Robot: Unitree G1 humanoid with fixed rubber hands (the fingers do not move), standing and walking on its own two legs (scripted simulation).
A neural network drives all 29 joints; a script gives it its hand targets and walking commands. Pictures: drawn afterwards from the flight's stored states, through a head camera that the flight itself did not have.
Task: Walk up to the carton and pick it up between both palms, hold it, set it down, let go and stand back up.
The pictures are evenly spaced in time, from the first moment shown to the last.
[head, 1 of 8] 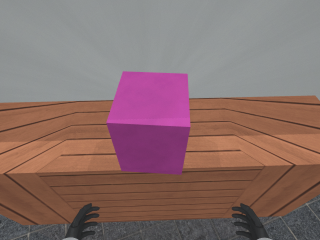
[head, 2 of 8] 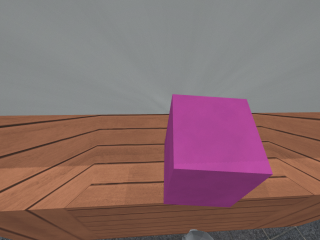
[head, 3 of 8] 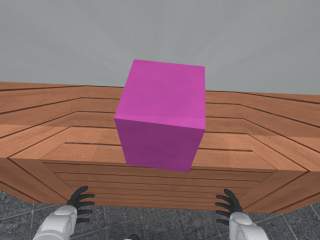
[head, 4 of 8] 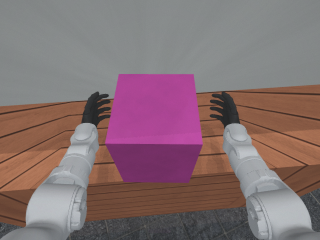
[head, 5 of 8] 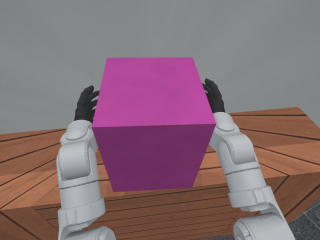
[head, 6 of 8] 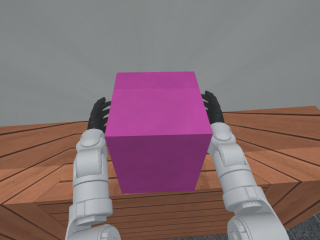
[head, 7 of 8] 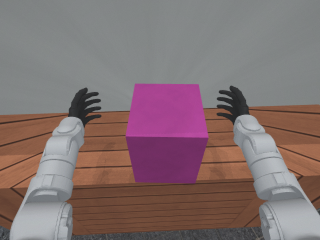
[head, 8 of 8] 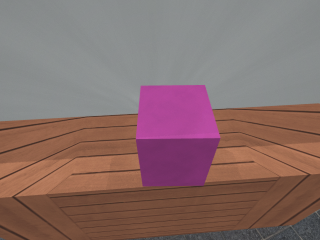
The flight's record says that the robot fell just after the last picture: no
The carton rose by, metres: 0.18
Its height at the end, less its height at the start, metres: +0.00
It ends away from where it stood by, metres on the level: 0.02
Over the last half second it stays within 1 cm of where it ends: yes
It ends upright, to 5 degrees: yes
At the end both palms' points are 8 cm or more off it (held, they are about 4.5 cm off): yes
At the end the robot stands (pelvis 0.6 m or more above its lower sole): yes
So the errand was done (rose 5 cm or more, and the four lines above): yes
